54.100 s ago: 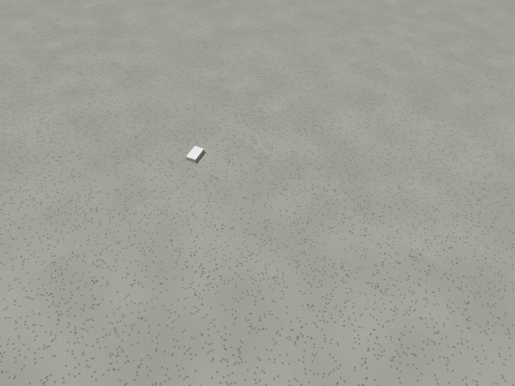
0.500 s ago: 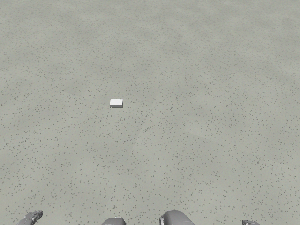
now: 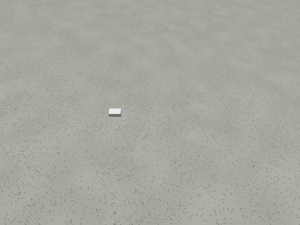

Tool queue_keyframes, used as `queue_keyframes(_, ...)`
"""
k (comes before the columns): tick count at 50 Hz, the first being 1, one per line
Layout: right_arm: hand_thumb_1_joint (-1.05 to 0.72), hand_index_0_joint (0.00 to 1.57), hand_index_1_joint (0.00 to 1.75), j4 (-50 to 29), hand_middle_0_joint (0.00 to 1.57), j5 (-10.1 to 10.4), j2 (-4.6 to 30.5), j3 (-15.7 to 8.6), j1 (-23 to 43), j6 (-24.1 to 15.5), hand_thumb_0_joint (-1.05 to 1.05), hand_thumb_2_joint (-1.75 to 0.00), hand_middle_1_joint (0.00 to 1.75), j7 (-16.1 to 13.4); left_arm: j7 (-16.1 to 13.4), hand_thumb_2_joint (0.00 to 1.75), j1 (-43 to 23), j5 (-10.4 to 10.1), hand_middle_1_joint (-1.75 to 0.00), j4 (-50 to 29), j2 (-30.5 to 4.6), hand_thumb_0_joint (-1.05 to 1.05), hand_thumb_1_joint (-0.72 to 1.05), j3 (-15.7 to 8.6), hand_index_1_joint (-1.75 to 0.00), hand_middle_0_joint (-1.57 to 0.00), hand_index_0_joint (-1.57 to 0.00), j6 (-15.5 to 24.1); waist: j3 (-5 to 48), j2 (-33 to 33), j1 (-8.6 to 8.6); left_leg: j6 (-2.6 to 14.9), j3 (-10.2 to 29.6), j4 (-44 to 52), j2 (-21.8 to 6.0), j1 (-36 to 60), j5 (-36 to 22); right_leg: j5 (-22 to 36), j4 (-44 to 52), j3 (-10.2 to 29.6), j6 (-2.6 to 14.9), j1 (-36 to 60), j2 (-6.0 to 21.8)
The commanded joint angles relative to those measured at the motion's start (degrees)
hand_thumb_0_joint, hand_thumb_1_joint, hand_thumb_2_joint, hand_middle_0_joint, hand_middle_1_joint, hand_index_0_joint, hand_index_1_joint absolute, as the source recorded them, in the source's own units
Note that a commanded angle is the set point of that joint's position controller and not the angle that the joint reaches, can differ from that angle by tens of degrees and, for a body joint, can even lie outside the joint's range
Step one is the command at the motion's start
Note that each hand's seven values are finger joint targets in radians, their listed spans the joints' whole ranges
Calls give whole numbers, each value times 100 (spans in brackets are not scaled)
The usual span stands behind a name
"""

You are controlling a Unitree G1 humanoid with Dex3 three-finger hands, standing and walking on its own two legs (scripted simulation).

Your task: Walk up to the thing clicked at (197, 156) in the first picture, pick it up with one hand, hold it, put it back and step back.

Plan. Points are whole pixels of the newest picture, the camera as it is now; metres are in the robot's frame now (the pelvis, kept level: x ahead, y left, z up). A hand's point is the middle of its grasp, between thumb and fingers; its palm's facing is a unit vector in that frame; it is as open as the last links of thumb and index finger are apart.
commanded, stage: step back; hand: left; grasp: from above
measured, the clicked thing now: (115, 112) +1.10 +0.26 -0.75
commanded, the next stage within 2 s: stand in 0.54 s
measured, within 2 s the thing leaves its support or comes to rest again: neither
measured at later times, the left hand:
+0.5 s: hand (69, 217) +0.17 +0.23 -0.14, palm faces +0.01 -0.95 -0.33, open 7.4 cm
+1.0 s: hand out of the picture +0.15 +0.23 -0.14, palm faces -0.01 -0.94 -0.34, open 7.4 cm
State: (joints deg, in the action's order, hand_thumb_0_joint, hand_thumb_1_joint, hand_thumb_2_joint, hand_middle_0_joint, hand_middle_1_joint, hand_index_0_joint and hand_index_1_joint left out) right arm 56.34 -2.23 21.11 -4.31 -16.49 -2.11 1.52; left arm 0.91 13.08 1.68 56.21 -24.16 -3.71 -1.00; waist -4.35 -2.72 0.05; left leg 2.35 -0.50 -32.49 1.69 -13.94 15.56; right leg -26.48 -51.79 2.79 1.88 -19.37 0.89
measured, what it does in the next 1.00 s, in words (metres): steps on the spot: right foot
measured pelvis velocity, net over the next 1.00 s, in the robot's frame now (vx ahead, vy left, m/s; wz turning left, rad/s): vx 0.07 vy -0.02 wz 0.00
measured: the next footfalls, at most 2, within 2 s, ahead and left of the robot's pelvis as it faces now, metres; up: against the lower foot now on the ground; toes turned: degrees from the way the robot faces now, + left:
right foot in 0.22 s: +0.12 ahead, -0.15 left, +0.00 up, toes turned -1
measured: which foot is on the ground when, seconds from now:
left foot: down 0.00-1.00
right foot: up 0.00-0.20, down 0.22-1.00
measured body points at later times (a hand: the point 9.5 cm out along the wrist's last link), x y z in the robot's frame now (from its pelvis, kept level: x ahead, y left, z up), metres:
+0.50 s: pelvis +0.06 -0.02 +0.00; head +0.08 -0.02 +0.45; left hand +0.17 +0.27 -0.12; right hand +0.14 -0.32 -0.13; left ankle +0.04 +0.10 -0.73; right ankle +0.08 -0.15 -0.73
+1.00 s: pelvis +0.07 -0.02 +0.02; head +0.08 -0.02 +0.47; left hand +0.15 +0.28 -0.11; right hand +0.17 -0.32 -0.11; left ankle +0.04 +0.10 -0.73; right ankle +0.08 -0.15 -0.73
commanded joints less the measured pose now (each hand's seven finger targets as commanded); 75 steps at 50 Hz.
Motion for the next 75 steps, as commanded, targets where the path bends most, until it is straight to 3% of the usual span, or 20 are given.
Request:
queue_keyframes(1,-90,20,30,-505,20,42,1605,-328,202,-250,0,-90,30,-205,14,90,-46,-22,-30,-426,-1102,0,90,-268,-30,-20,-20,217,-6,849,53,772,2010,1877,-1606,226,1135,361,-325,161,-30,-1071,317)
queue_keyframes(6,-90,20,30,-527,20,-13,1441,-232,292,-149,0,-90,30,-215,50,90,-420,-54,-30,-444,-848,0,90,-232,-30,-20,-20,193,77,1182,-60,659,1175,1379,-1259,-387,-271,608,1179,-269,-114,135,143)
queue_keyframes(8,-90,20,30,-589,20,46,1464,-194,575,-63,0,-90,30,-221,-13,90,-270,-75,-30,-321,-810,0,90,-223,-30,-20,-20,202,246,1209,94,579,1054,1013,-1262,-634,-402,1007,1768,-480,-89,768,4)
queue_keyframes(10,-90,20,30,-572,20,135,1159,-52,633,15,0,-90,30,-234,-80,90,-165,-49,-30,-200,-876,0,90,-252,-30,-20,-20,265,399,730,295,219,805,264,-940,-945,-702,1519,2599,-317,-16,1583,-31)
queue_keyframes(11,-90,20,30,-561,20,168,881,40,488,19,0,-90,30,-250,-123,90,-49,-13,-30,-180,-1108,0,90,-315,-30,-20,-20,319,602,0,302,-5,688,-426,-624,-1135,-370,1825,2899,679,74,1875,637)
queue_keyframes(12,-90,20,30,-536,20,175,725,84,351,44,0,-90,30,-268,-147,90,-270,-10,-30,-260,-1443,0,90,-336,-30,-20,-20,371,624,-703,175,-216,527,-939,-133,-1253,739,1208,3427,2004,569,1455,1555)
queue_keyframes(13,-90,20,30,-329,20,162,1024,-22,266,81,0,-90,30,-311,-118,90,-793,-36,-30,-367,-1562,0,90,-316,-30,-20,-20,359,552,-649,55,-274,337,-1232,-210,-430,1600,964,3381,2234,1117,459,1999)
queue_keyframes(14,-90,20,30,-177,20,144,1093,-41,154,81,0,-90,30,-305,-109,90,-1054,-43,-30,-426,-1414,0,90,-265,-30,-20,-20,348,444,-507,-65,-257,355,-1120,-269,-208,1533,958,3274,1902,1080,191,1848)
queue_keyframes(16,-90,20,30,19,20,154,1060,-18,85,30,0,-90,30,-266,-120,90,-1286,-62,-30,-393,-1250,0,90,-193,-30,-20,-20,342,383,-502,-193,-188,257,-113,-310,109,487,1224,3006,1085,583,56,1297)
queue_keyframes(19,-90,20,30,90,20,79,1226,-13,546,-73,0,-90,30,-254,-78,90,-1064,-131,-30,-212,-876,0,90,-72,-30,-20,-20,314,629,-40,62,48,1094,847,-891,308,-748,1823,2554,335,47,347,620)
queue_keyframes(20,-90,20,30,73,20,118,1307,0,869,-73,0,-90,30,-231,-91,90,-1077,-157,-30,-145,-930,0,90,-109,-30,-20,-20,313,596,52,166,112,1055,739,-919,-56,-879,1660,2609,178,-10,776,479)
queue_keyframes(25,-90,20,30,311,20,153,1134,41,910,-64,0,-90,30,-281,-143,90,-1149,-162,-30,15,-951,0,90,-115,-30,-20,-20,343,1086,288,66,-74,560,555,-758,365,-2364,3430,2459,105,129,1511,685)
queue_keyframes(27,-90,20,30,326,20,195,1116,100,1065,-63,0,-90,30,-262,-128,90,-1072,-226,-30,200,-621,0,90,62,-30,-20,-20,323,1077,461,24,-75,688,885,-847,685,-2365,3543,2629,203,77,1444,688)
queue_keyframes(31,-90,20,30,401,20,205,1080,123,1316,-44,0,-90,30,-241,-143,90,-1262,-184,-30,308,-722,0,90,86,-30,-20,-20,312,975,417,23,-125,677,1160,-905,793,-2589,3565,2844,85,-20,1667,648)
queue_keyframes(39,-90,20,30,500,20,204,1083,144,1556,-7,0,-90,30,-226,-143,90,-1302,-146,-30,515,-728,0,90,134,-30,-20,-20,325,904,378,-1,-153,578,1565,-926,1005,-2200,3281,3253,91,-92,1741,669)
queue_keyframes(45,-90,20,30,544,20,192,1078,146,1640,15,0,-90,30,-193,-132,90,-1267,-114,-30,605,-780,0,90,149,-30,-20,-20,330,651,293,6,-158,599,1852,-889,820,-1248,2482,3525,97,-114,1540,645)
queue_keyframes(50,-90,20,30,595,20,208,1095,158,1585,-12,0,-90,30,-184,-142,90,-1134,-127,-30,638,-778,0,90,165,-30,-20,-20,368,833,338,10,-156,574,1776,-913,1020,-1749,3061,3478,116,-103,1660,718)
queue_keyframes(64,-90,20,30,681,20,170,1085,194,1332,39,0,-90,30,-160,-129,90,-1026,-126,-30,652,-831,0,90,173,-30,-20,-20,319,439,247,26,-161,624,1931,-835,507,-609,1780,3647,149,-109,1415,653)
queue_keyframes(68,-90,20,30,649,20,179,1067,197,1310,29,0,-90,30,-150,-124,90,-978,-131,-30,618,-854,0,90,185,-30,-20,-20,340,594,249,18,-157,621,1832,-853,687,-972,2218,3616,183,-81,1433,688)
queue_keyframes(75,-90,20,30,668,20,169,1054,208,1203,46,0,-90,30,-157,-126,90,-948,-133,-30,598,-861,0,90,191,-30,-20,-20,323,447,212,5,-166,608,1824,-831,600,-709,1829,3656,211,-84,1281,651)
